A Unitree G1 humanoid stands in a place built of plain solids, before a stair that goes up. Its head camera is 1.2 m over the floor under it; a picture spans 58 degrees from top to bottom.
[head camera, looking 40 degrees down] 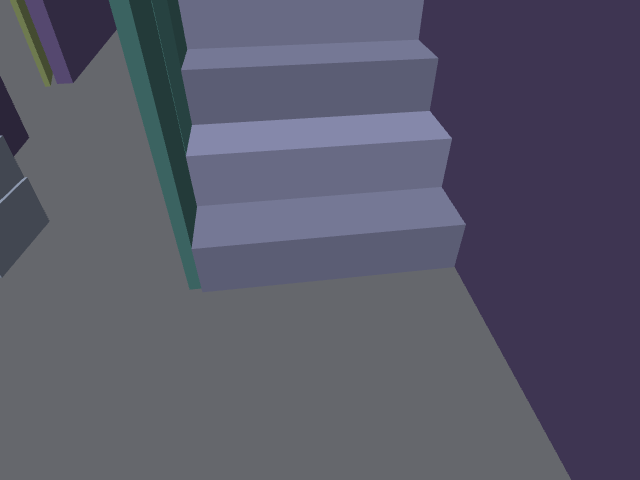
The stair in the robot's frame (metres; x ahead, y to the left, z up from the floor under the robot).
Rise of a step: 0.22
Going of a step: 0.26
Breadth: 0.99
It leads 8 degrees to the left of straight ahead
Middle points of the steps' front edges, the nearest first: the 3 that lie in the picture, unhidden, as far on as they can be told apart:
1.19 -0.05 0.22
1.45 -0.01 0.44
1.70 0.02 0.65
